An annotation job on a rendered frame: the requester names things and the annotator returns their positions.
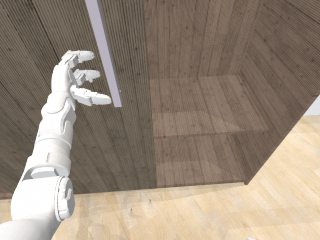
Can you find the robot left forearm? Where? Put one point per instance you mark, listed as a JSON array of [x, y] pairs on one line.
[[51, 153]]

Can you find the robot left hand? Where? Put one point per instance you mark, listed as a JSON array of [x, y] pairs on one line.
[[64, 80]]

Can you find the robot left upper arm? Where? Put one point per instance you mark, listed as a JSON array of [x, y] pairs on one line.
[[39, 207]]

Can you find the handle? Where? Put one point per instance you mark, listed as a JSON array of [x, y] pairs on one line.
[[98, 25]]

